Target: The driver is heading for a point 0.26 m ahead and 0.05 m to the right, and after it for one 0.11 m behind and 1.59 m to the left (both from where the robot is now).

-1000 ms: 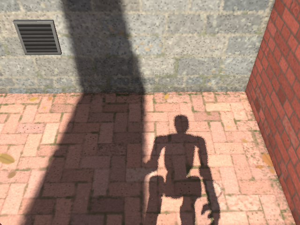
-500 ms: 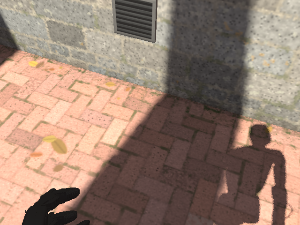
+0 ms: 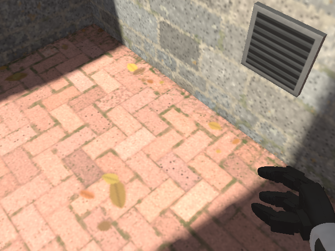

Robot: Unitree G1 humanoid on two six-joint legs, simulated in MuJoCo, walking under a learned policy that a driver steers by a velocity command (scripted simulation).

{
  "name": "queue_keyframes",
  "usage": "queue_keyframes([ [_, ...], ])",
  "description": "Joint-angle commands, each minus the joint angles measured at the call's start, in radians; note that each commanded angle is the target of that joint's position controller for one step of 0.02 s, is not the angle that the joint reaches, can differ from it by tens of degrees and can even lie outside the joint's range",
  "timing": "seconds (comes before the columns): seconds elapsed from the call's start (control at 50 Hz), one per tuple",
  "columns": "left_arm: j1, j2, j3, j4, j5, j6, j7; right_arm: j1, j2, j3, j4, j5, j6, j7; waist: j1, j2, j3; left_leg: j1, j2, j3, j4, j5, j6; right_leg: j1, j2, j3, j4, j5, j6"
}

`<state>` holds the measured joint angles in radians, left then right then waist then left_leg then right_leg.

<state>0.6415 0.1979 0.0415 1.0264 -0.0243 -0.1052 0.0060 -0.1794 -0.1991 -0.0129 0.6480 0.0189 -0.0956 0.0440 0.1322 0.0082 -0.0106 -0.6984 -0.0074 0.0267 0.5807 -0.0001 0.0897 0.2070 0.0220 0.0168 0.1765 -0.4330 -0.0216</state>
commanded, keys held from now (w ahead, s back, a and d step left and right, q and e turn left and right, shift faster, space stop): w+shift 0.02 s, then q+shift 0.98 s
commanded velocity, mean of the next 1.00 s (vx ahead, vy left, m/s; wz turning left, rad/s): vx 0.26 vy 0.00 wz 0.79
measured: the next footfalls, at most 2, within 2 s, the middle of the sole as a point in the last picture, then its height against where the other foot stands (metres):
left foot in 0.04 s outside the picture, level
right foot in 0.44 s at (212, 237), level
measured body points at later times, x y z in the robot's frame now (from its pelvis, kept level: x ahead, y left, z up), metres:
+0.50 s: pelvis +0.33 -0.02 +0.00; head +0.39 -0.01 +0.45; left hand +0.51 +0.28 -0.06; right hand +0.48 -0.28 -0.12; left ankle +0.21 +0.08 -0.65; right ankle +0.50 -0.08 -0.72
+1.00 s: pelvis +0.33 +0.01 +0.02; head +0.33 +0.08 +0.47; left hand +0.23 +0.33 -0.09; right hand +0.65 -0.08 -0.04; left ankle +0.29 +0.10 -0.72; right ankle +0.48 -0.08 -0.64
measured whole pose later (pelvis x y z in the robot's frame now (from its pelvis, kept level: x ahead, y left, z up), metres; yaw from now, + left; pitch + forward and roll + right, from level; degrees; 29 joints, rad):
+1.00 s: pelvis +0.33 +0.01 +0.02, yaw +49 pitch +2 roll -3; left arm 0.07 0.34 0.09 0.72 0.02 0.02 0.05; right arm 0.22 -0.32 -0.08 0.60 0.00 0.05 -0.01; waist 0.01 -0.04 0.07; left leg -0.37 -0.01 -0.07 0.55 -0.21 0.04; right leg -0.59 -0.03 0.01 1.05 -0.37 0.05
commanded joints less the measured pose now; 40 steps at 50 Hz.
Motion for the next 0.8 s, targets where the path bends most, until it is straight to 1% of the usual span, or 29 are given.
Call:
queue_keyframes([
  [0.02, -0.097, 0.192, 0.024, -0.071, 0.020, -0.006, 0.003, 0.204, -0.166, -0.067, -0.018, 0.012, -0.001, -0.008, -0.272, -0.201, -0.064, 0.497, -0.088, 0.062, -0.015, -0.056, 0.068, -0.173, -0.242, 0.033, 0.287, 1.449, -0.092],
  [0.04, -0.178, 0.231, 0.030, -0.096, 0.029, 0.000, 0.012, 0.451, -0.215, -0.087, 0.057, 0.008, 0.011, -0.018, -0.396, -0.186, -0.170, 0.789, -0.021, -0.019, -0.023, 0.005, 0.104, -0.317, -0.210, 0.006, 0.576, 1.385, -0.047],
  [0.06, -0.168, 0.141, 0.012, -0.149, 0.056, -0.011, 0.014, 0.631, -0.294, -0.095, 0.108, -0.026, 0.013, -0.026, -0.362, 0.077, -0.328, 1.155, 0.191, -0.370, 0.013, 0.088, 0.174, -0.625, -0.066, -0.015, 1.006, 0.688, -0.001],
  [0.08, -0.016, 0.075, -0.012, -0.127, 0.019, -0.043, -0.006, 0.617, -0.282, -0.087, 0.113, -0.030, 0.010, -0.015, -0.271, 0.296, -0.518, 1.326, 0.385, -0.827, -0.115, 0.145, 0.360, -0.836, 0.036, 0.110, 1.300, -0.081, 0.021],
  [0.1, -0.120, 0.163, 0.008, -0.148, -0.001, -0.063, -0.010, 0.559, -0.212, -0.079, 0.109, -0.033, 0.020, -0.018, -0.284, 0.190, -0.395, 1.234, 0.313, -0.736, -0.159, 0.276, 0.333, -0.925, -0.013, 0.152, 1.324, -0.077, 0.010],
  [0.12, -0.264, 0.190, 0.011, -0.217, -0.008, -0.071, -0.001, 0.460, -0.185, -0.070, 0.093, -0.023, 0.016, -0.018, -0.249, 0.124, -0.207, 1.047, 0.265, -0.554, -0.163, 0.508, 0.298, -0.958, -0.047, 0.119, 1.277, -0.054, 0.020],
  [0.14, -0.330, 0.179, 0.009, -0.244, 0.012, -0.076, 0.011, 0.386, -0.184, -0.071, 0.081, -0.020, 0.009, -0.015, -0.199, -0.008, -0.102, 0.866, 0.220, -0.475, -0.203, 0.583, 0.263, -0.947, -0.063, 0.086, 1.208, -0.025, 0.027],
  [0.16, -0.347, 0.177, 0.018, -0.256, 0.025, -0.068, 0.020, 0.348, -0.178, -0.070, 0.070, -0.020, 0.006, -0.018, -0.158, -0.043, -0.052, 0.738, 0.188, -0.419, -0.242, 0.595, 0.246, -0.914, -0.078, 0.072, 1.149, -0.001, 0.042],
  [0.18, -0.364, 0.185, 0.018, -0.290, 0.042, -0.056, 0.019, 0.334, -0.191, -0.071, 0.058, -0.033, 0.005, -0.020, -0.136, -0.017, -0.028, 0.629, 0.175, -0.406, -0.268, 0.659, 0.256, -0.866, -0.077, 0.059, 1.143, 0.002, 0.060],
  [0.24, -0.415, 0.148, 0.011, -0.369, 0.032, -0.025, 0.018, 0.291, -0.205, -0.075, 0.041, -0.016, 0.016, -0.040, -0.067, -0.005, -0.017, 0.412, 0.132, -0.348, -0.293, 0.627, 0.228, -0.778, -0.085, 0.047, 0.866, 0.045, 0.092],
  [0.28, -0.529, 0.106, -0.009, -0.405, 0.048, -0.015, 0.015, 0.311, -0.235, -0.088, 0.040, -0.001, 0.037, -0.059, -0.101, -0.012, -0.033, 0.249, 0.026, -0.271, -0.256, 0.579, 0.150, -0.578, 0.003, -0.015, 0.562, 0.263, 0.104],
  [0.32, -0.574, 0.127, 0.000, -0.425, 0.036, 0.001, 0.009, 0.385, -0.270, -0.100, 0.064, 0.012, 0.061, -0.074, -0.121, 0.028, -0.091, 0.242, -0.006, -0.313, -0.206, 0.388, 0.079, -0.439, 0.074, 0.002, 0.413, 0.460, 0.114],
  [0.36, -0.601, 0.173, 0.015, -0.447, 0.018, 0.020, 0.012, 0.395, -0.253, -0.096, 0.062, 0.011, 0.067, -0.078, -0.108, 0.043, -0.087, 0.273, -0.006, -0.416, -0.147, 0.172, 0.039, -0.382, 0.058, 0.078, 0.315, 0.504, 0.116],
  [0.38, -0.588, 0.199, 0.022, -0.447, 0.018, 0.025, 0.014, 0.380, -0.238, -0.093, 0.052, 0.010, 0.069, -0.080, -0.091, 0.056, -0.085, 0.295, -0.018, -0.441, -0.087, 0.100, 0.020, -0.368, 0.038, 0.099, 0.273, 0.529, 0.109],
  [0.4, -0.532, 0.216, 0.029, -0.433, 0.030, 0.025, 0.016, 0.366, -0.220, -0.089, 0.041, 0.008, 0.071, -0.082, -0.062, 0.062, -0.109, 0.305, -0.048, -0.435, 0.011, 0.052, -0.013, -0.299, 0.003, 0.104, 0.229, 0.598, 0.092],
  [0.42, -0.438, 0.228, 0.028, -0.415, 0.059, 0.030, 0.023, 0.402, -0.174, -0.074, 0.041, -0.001, 0.069, -0.077, -0.033, 0.030, -0.177, 0.282, -0.097, -0.378, 0.213, -0.096, -0.059, -0.166, -0.094, 0.139, 0.221, 0.711, 0.045],
  [0.44, -0.380, 0.258, 0.021, -0.426, 0.087, 0.038, 0.032, 0.499, -0.073, -0.044, 0.039, -0.031, 0.067, -0.074, -0.060, -0.155, -0.277, 0.102, -0.200, -0.278, 0.501, -0.741, -0.095, 0.058, -0.341, 0.337, 0.339, 1.209, -0.057],
  [0.46, -0.371, 0.257, 0.010, -0.447, 0.128, 0.050, 0.022, 0.757, -0.103, -0.040, 0.056, -0.008, 0.062, -0.061, -0.156, -0.287, -0.419, 0.066, -0.179, -0.301, 0.749, -0.892, -0.121, 0.108, -0.585, 0.589, 0.351, 1.483, -0.232],
  [0.48, -0.482, 0.286, 0.036, -0.448, 0.086, 0.063, 0.022, 0.794, -0.212, -0.058, 0.057, 0.010, 0.076, -0.055, -0.205, -0.293, -0.429, 0.007, -0.074, -0.226, 0.890, -0.726, -0.154, 0.046, -0.633, 0.667, 0.300, 1.142, -0.315],
  [0.5, -0.533, 0.210, 0.020, -0.469, 0.069, 0.069, 0.033, 0.670, -0.262, -0.075, 0.056, 0.010, 0.097, -0.066, -0.161, -0.183, -0.324, -0.033, -0.011, -0.158, 0.889, -0.611, -0.175, -0.061, -0.511, 0.532, 0.235, 0.794, -0.276],
  [0.52, -0.550, 0.163, 0.000, -0.467, 0.065, 0.076, 0.043, 0.561, -0.276, -0.083, 0.043, 0.005, 0.118, -0.077, -0.131, -0.084, -0.219, -0.035, 0.011, -0.127, 0.866, -0.532, -0.181, -0.185, -0.413, 0.398, 0.191, 0.600, -0.213],
  [0.56, -0.589, 0.194, 0.003, -0.443, 0.066, 0.082, 0.047, 0.500, -0.239, -0.079, 0.003, -0.003, 0.146, -0.085, -0.150, -0.093, -0.091, 0.036, 0.030, -0.096, 0.797, -0.455, -0.188, -0.386, -0.306, 0.216, 0.132, 0.562, -0.169],
  [0.58, -0.595, 0.216, 0.014, -0.439, 0.063, 0.077, 0.046, 0.496, -0.209, -0.078, -0.020, -0.001, 0.153, -0.088, -0.160, -0.128, -0.081, 0.072, 0.033, -0.075, 0.733, -0.430, -0.191, -0.415, -0.277, 0.143, 0.113, 0.573, -0.165],
  [0.62, -0.562, 0.217, 0.022, -0.412, 0.061, 0.074, 0.045, 0.471, -0.162, -0.068, -0.052, -0.006, 0.151, -0.091, -0.147, -0.153, -0.106, 0.088, 0.043, -0.051, 0.635, -0.407, -0.192, -0.380, -0.290, 0.088, 0.095, 0.636, -0.191],
  [0.66, -0.548, 0.223, 0.030, -0.396, 0.056, 0.078, 0.047, 0.439, -0.158, -0.067, -0.076, -0.010, 0.150, -0.084, -0.139, -0.148, -0.132, 0.106, 0.067, -0.052, 0.544, -0.364, -0.188, -0.345, -0.337, 0.067, 0.088, 0.641, -0.216],
  [0.68, -0.550, 0.224, 0.035, -0.386, 0.049, 0.083, 0.048, 0.444, -0.165, -0.072, -0.079, 0.001, 0.151, -0.077, -0.141, -0.154, -0.135, 0.129, 0.081, -0.052, 0.497, -0.326, -0.182, -0.346, -0.339, 0.034, 0.082, 0.598, -0.213],
  [0.76, -0.598, 0.273, 0.059, -0.377, 0.039, 0.094, 0.038, 0.407, -0.190, -0.084, -0.103, 0.000, 0.166, -0.049, -0.146, -0.191, -0.097, 0.293, 0.084, 0.006, 0.274, -0.283, -0.137, -0.431, -0.343, -0.065, 0.076, 0.417, -0.166],
  [0.78, -0.588, 0.280, 0.064, -0.368, 0.033, 0.094, 0.035, 0.401, -0.196, -0.087, -0.110, -0.001, 0.169, -0.042, -0.142, -0.193, -0.093, 0.316, 0.081, 0.019, 0.224, -0.291, -0.123, -0.422, -0.358, -0.072, 0.087, 0.392, -0.157],
  [0.8, -0.588, 0.278, 0.068, -0.360, 0.013, 0.092, 0.030, 0.394, -0.196, -0.090, -0.116, 0.005, 0.176, -0.037, -0.144, -0.187, -0.089, 0.341, 0.079, 0.032, 0.149, -0.278, -0.101, -0.412, -0.376, -0.069, 0.106, 0.357, -0.144],
])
